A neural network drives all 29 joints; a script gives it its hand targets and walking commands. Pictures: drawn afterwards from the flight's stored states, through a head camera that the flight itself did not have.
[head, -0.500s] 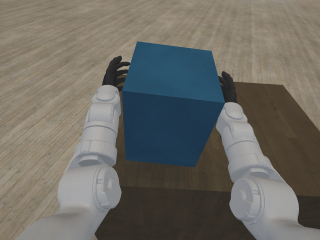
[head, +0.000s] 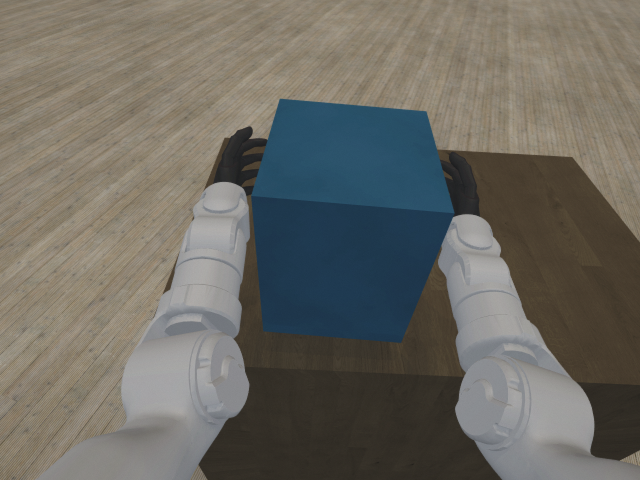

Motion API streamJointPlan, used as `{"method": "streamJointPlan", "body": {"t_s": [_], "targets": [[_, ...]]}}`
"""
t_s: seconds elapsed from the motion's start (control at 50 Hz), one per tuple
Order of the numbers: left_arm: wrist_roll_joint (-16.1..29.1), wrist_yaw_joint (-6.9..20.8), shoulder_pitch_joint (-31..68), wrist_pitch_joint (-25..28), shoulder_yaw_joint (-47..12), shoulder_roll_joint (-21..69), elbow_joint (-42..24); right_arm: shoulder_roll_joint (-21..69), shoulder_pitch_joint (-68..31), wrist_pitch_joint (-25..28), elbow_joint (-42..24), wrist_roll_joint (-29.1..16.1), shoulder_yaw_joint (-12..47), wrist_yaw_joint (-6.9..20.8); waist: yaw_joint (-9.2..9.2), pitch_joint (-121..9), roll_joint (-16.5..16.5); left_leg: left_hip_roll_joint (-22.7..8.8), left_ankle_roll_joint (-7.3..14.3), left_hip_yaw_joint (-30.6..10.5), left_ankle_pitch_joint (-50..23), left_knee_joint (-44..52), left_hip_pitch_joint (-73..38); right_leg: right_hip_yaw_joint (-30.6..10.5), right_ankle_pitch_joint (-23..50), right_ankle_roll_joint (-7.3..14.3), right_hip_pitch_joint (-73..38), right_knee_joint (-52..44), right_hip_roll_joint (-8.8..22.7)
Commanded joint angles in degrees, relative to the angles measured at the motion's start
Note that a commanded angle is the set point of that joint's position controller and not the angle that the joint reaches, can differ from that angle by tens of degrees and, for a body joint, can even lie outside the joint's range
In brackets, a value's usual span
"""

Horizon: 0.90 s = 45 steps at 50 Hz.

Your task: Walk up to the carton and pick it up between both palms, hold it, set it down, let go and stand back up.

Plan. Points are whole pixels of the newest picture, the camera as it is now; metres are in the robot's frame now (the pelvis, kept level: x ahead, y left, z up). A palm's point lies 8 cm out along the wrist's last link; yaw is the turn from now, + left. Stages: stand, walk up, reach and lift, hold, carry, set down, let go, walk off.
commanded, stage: set down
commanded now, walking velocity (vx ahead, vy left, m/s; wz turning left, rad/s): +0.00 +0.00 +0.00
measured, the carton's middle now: (342, 224) +0.45 -0.01 +0.11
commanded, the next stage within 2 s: none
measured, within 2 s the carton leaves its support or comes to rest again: rests again in 0.98 s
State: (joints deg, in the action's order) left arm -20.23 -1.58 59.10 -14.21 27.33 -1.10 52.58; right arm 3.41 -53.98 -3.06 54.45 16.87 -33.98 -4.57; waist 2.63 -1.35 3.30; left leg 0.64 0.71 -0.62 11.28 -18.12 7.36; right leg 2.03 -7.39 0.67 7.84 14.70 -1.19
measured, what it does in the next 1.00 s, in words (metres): stands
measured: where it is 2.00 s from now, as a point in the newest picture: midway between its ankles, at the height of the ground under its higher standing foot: outside the picture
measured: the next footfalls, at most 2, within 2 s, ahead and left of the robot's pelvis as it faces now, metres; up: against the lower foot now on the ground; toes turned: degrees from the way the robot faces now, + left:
none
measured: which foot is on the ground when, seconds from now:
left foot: down 0.00-1.00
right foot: down 0.00-1.00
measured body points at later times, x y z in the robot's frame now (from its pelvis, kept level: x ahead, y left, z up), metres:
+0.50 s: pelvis +0.01 +0.00 +0.00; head +0.03 +0.02 +0.45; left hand +0.47 +0.13 +0.14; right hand +0.44 -0.16 +0.13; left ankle -0.02 +0.10 -0.75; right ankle +0.00 -0.11 -0.75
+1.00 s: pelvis +0.00 +0.00 +0.00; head +0.04 +0.02 +0.45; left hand +0.46 +0.13 +0.12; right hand +0.43 -0.16 +0.12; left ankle -0.02 +0.10 -0.75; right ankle +0.00 -0.11 -0.75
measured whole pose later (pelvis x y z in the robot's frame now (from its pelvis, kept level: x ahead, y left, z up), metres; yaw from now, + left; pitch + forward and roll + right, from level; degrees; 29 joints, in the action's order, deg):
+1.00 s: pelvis +0.00 +0.00 +0.00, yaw -1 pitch +5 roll -1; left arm -22.4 -0.9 55.8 -6.3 31.8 1.4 55.9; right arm 6.7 -49.9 2.5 50.1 25.9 -40.7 -1.3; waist 1.6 -1.7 2.0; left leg 1.0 1.1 0.1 10.8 -17.6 11.5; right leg 1.6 -7.3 0.3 12.6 15.2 -0.8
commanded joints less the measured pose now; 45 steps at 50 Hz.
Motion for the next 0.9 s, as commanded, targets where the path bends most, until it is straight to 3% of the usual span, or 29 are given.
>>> {"method": "streamJointPlan", "body": {"t_s": [0.0, 0.24, 0.34, 0.54, 0.88], "targets": [[2.05, 6.26, 30.45, 1.20, -8.93, 24.81, 0.14, 22.45, -39.47, 4.02, -5.74, 0.80, 11.74, 9.04, 0.13, -28.56, -4.71, -0.43, -3.79, 4.91, -15.39, 1.51, -3.56, 4.14, 19.00, -3.27, -14.97, 3.07, 0.60], [0.93, 5.76, 31.50, 3.95, -6.40, 23.87, 1.94, 23.36, -37.49, 4.52, -5.27, 4.92, 8.60, 10.68, 0.08, -31.39, -5.24, -0.79, -4.02, 5.27, -18.71, 0.64, -3.99, 4.33, 21.09, -3.39, -13.49, 3.99, 0.71], [0.84, 5.40, 30.84, 5.08, -6.75, 24.60, 1.24, 24.70, -36.22, 5.55, -5.14, 5.14, 10.07, 11.04, -0.28, -34.23, -5.28, -0.86, -4.14, 5.37, -23.60, -0.81, -4.31, 4.26, 25.66, -3.43, -14.55, 5.22, 0.56], [0.79, 5.59, 28.57, 6.43, -7.58, 25.54, 0.39, 26.37, -33.42, 7.19, -5.49, 5.46, 11.98, 10.86, -0.71, -35.21, -4.45, -0.88, -3.59, 5.54, -25.99, -1.27, -2.37, 3.98, 30.50, -3.74, -16.46, 6.53, 0.86], [-0.59, 5.99, 27.70, 9.19, -6.29, 25.91, 1.55, 26.24, -30.85, 9.01, -5.79, 8.51, 9.24, 11.22, -0.86, -33.62, -4.32, -1.03, -3.49, 5.90, -20.95, 0.26, -1.00, 4.11, 25.80, -3.68, -15.64, 5.28, 1.16]]}}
